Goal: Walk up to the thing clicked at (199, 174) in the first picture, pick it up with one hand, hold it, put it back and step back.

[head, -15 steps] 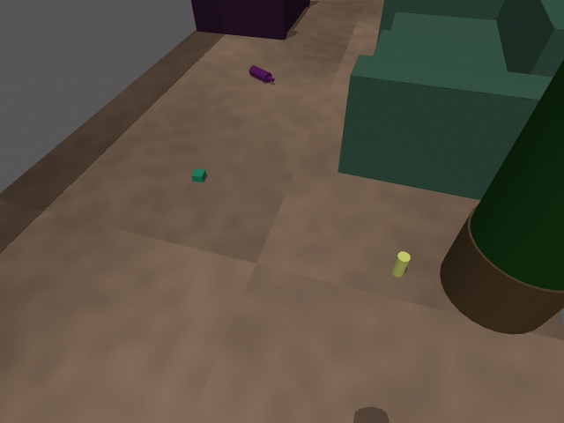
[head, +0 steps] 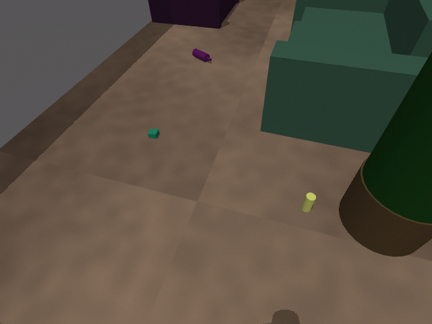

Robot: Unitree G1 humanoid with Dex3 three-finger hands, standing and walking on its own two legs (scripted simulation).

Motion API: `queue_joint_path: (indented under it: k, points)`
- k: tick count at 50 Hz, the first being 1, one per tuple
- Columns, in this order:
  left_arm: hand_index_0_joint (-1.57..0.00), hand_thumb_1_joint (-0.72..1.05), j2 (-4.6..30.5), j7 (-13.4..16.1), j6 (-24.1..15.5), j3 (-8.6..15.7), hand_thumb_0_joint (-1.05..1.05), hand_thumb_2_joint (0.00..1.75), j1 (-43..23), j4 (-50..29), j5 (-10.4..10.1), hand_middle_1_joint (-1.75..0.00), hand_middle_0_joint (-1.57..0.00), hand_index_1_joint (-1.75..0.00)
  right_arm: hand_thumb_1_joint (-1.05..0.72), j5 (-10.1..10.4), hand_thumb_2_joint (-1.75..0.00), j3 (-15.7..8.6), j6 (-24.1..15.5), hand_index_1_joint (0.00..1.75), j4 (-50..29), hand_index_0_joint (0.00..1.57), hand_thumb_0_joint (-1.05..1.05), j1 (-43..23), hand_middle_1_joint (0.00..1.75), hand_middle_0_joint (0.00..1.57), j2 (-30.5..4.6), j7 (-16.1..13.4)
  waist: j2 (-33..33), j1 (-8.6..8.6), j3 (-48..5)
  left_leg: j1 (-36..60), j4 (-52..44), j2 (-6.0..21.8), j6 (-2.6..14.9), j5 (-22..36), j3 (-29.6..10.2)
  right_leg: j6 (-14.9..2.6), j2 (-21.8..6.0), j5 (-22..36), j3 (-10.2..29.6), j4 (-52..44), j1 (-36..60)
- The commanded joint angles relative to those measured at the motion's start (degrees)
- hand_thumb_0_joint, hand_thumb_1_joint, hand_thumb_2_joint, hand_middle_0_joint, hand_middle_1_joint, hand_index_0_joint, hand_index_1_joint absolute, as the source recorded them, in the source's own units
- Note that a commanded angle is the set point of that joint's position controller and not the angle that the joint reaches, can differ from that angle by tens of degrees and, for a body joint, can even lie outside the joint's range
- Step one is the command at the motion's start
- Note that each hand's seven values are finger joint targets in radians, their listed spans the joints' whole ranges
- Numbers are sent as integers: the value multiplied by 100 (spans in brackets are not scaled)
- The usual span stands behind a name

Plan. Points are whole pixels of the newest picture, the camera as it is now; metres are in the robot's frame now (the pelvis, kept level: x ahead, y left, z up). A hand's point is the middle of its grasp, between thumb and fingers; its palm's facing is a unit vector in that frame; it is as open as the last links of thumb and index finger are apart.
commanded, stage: stand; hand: left
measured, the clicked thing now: (153, 133) +1.43 +0.51 -0.76
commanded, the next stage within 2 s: walk up in 0.82 s
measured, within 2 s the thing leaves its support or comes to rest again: neither
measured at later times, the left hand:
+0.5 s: hand out of the picture +0.08 +0.25 -0.16, palm faces -0.02 -0.94 -0.34, open 7.4 cm
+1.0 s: hand out of the picture +0.07 +0.29 -0.15, palm faces +0.08 -0.93 -0.37, open 7.4 cm
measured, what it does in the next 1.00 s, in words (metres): lifts its left foot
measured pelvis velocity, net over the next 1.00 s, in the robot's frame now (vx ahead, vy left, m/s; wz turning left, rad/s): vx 0.03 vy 0.01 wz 0.06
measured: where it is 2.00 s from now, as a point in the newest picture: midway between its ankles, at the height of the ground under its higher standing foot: (199, 267)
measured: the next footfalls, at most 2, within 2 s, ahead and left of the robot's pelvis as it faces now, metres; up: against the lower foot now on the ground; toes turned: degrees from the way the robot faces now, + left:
left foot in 1.16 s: +0.19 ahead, +0.23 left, +0.00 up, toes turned +11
right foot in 1.62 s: +0.48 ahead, +0.00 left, +0.00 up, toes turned +4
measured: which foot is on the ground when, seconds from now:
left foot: down 0.00-0.88, up 0.90-1.00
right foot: down 0.00-1.00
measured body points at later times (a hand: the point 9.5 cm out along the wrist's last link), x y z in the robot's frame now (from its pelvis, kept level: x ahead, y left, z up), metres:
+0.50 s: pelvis +0.01 +0.00 +0.00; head +0.02 +0.00 +0.45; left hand +0.08 +0.30 -0.13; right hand +0.08 -0.30 -0.13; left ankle +0.00 +0.12 -0.75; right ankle +0.00 -0.12 -0.75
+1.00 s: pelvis +0.03 +0.01 +0.00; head +0.03 +0.02 +0.45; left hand +0.06 +0.34 -0.12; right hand +0.11 -0.31 -0.12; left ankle +0.03 +0.14 -0.71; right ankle -0.01 -0.12 -0.75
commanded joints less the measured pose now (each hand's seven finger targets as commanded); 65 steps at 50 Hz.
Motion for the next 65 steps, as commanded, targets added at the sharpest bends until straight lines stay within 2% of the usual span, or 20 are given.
queue_joint_path:
  k: [1, 31, 40, 41, 42, 43, 44, 45, 46, 49, 54, 56, 57, 58, 59, 60, 61, 62, 63, 65]
  points:
    - [-20, 90, 1227, 71, -121, 223, 0, 90, -230, -330, -23, -30, -20, -30, -90, 15, -90, -191, -105, 30, -337, 20, 0, -158, 30, 20, -1187, -74, -83, -22, -463, 45, -269, 638, 194, 912, -518, -137, -741, 979, 585, -273, 105]
    - [-20, 90, 1219, 72, -101, 230, 0, 90, -234, -335, -32, -30, -20, -30, -90, 11, -90, -176, -106, 30, -340, 20, 0, -200, 30, 20, -1201, -89, -3, 6, -505, 140, -315, 695, 183, 1199, -502, -145, -760, 1183, 545, -268, 269]
    - [-20, 90, 1273, 80, -102, 244, 0, 90, -227, -320, -25, -30, -20, -30, -90, 6, -90, -191, -88, 30, -323, 20, 0, -161, 30, 20, -1200, -82, -64, -24, -379, 98, -389, 664, 175, 881, -519, -135, -746, 859, 563, -368, 156]
    - [-20, 90, 1933, -84, -225, 663, 0, 90, 211, -605, 43, -30, -20, -30, -90, -76, -90, -567, -138, 30, -684, 20, 0, 134, 30, 20, -1719, 104, -60, 135, -917, -459, 208, 389, 621, -2062, -689, -348, -467, -1949, 376, 230, 750]
    - [-20, 90, 1957, -132, -245, 710, 0, 90, 405, -542, 109, -30, -20, -30, -90, -129, -90, -579, -114, 30, -753, 20, 0, -85, 30, 20, -1683, 187, -40, 321, -408, -1615, 445, 336, 637, -2810, -704, -528, -732, -2903, 810, 215, 763]
    - [-20, 90, 2027, -142, -261, 783, 0, 90, 615, -532, 136, -30, -20, -30, -90, -163, -90, -552, -87, 30, -921, 20, 0, -412, 30, 20, -1578, 230, -334, 477, 17, -2473, 1029, 137, 489, -2563, -317, -759, -1160, -3587, 1371, -309, 851]
    - [-20, 90, 2214, -134, -294, 862, 0, 90, 782, -610, 158, -30, -20, -30, -90, -186, -90, -526, -83, 30, -1165, 20, 0, -731, 30, 20, -1387, 269, -1024, 642, 218, -3026, 2509, -14, 363, -1759, 111, -1197, -2082, -4061, 2376, -1141, 805]
    - [-20, 90, 2211, -113, -360, 886, 0, 90, 689, -785, 167, -30, -20, -30, -90, -229, -90, -541, -96, 30, -1286, 20, 0, -782, 30, 20, -1361, 284, -802, 660, 429, -3535, 3016, 316, 250, -1504, -180, -1516, -2597, -3781, 2777, -1437, 777]
    - [-20, 90, 2189, -111, -396, 894, 0, 90, 500, -911, 169, -30, -20, -30, -90, -206, -90, -582, -134, 30, -1291, 20, 0, -632, 30, 20, -1427, 302, -633, 545, 514, -3630, 3034, 551, 204, -1387, -389, -1628, -2685, -3131, 2778, -1384, 863]
    - [-20, 90, 2020, -141, -449, 873, 0, 90, 376, -1063, 180, -30, -20, -30, -90, -130, -90, -680, -207, 30, -1296, 20, 0, -326, 30, 20, -1489, 440, -503, 353, 200, -3099, 2612, 665, 148, -1418, -371, -1310, -1969, -2348, 1566, -1170, 1012]
    - [-20, 90, 2174, -262, -434, 866, 0, 90, -193, -1456, 158, -30, -20, -30, -90, -100, -90, -824, -161, 30, -1307, 20, 0, 346, 30, 20, -1444, 571, -1111, -101, 243, -1096, 1702, 582, 45, -326, 152, -915, -1465, -2152, 304, -826, -885]
    - [-20, 90, 2092, -282, -369, 841, 0, 90, -156, -1414, 112, -30, -20, -30, -90, -115, -90, -902, -176, 30, -1122, 20, 0, 857, 30, 20, -1448, 545, -704, -344, 167, -68, 1438, 278, -8, 300, 655, -819, -1196, -2429, -171, -157, -1542]
    - [-20, 90, 2001, -280, -336, 810, 0, 90, -151, -1427, 143, -30, -20, -30, -90, -127, -90, -964, -177, 30, -1009, 20, 0, 1254, 30, 20, -1547, 492, -403, -536, 33, 438, 1577, 171, 30, 139, 759, -776, -1144, -2516, -268, 385, -1840]
    - [-20, 90, 1764, -289, -302, 729, 0, 90, 56, -1438, 183, -30, -20, -30, -90, -142, -90, -1061, -203, 30, -864, 20, 0, 1781, 30, 20, -1777, 429, 342, -790, -299, 1313, 1525, 108, 198, -405, 568, -713, -985, -1934, -451, 1691, -2278]
    - [-20, 90, 1353, -312, -270, 611, 0, 90, 403, -1418, 142, -30, -20, -30, -90, -182, -90, -1165, -240, 30, -764, 20, 0, 2338, 30, 20, -2165, 338, 1701, -1002, -375, 1743, 623, 526, 535, -2132, -590, -551, -387, -1792, -789, 3773, -2985]
    - [-20, 90, 1128, -300, -286, 515, 0, 90, 544, -1587, 28, -30, -20, -30, -90, -211, -90, -1165, -324, 30, -1001, 20, 0, 2317, 30, 20, -2604, 284, 2355, -879, -326, 1457, -832, 1851, 1057, -3894, -3721, -359, 258, -2370, -193, 5014, -3878]
    - [-20, 90, 1748, -238, -282, 614, 0, 90, 264, -1596, 49, -30, -20, -30, -90, -7, -90, -1163, -323, 30, -1222, 20, 0, 1702, 30, 20, -2783, 304, 1489, -695, -31, 628, -1381, 2377, 1606, -4217, -4699, -411, -156, -2246, 385, 5211, -3486]
    - [-20, 90, 1936, -217, -303, 591, 0, 90, 127, -1576, 49, -30, -20, -30, -90, 22, -90, -1140, -319, 30, -1323, 20, 0, 1386, 30, 20, -2703, 270, 1053, -505, 248, 167, -1410, 2448, 1690, -4030, -4614, -411, -424, -1930, 573, 5260, -3445]
    - [-20, 90, 2000, -217, -307, 608, 0, 90, 303, -1407, -27, -30, -20, -30, -90, 26, -90, -1027, -369, 30, -1410, 20, 0, 1076, 30, 20, -2436, 239, 528, -291, 338, 41, -995, 2098, 1481, -3106, -3372, -366, -627, -1398, 708, 5047, -3308]
    - [-20, 90, 1942, -301, -272, 656, 0, 90, 853, -1164, -98, -30, -20, -30, -90, 31, -90, -850, -454, 30, -1501, 20, 0, 876, 30, 20, -1988, 219, 633, -1, 221, -228, -727, 1423, 1126, -2045, -1915, -291, -789, -830, 526, 4352, -2771]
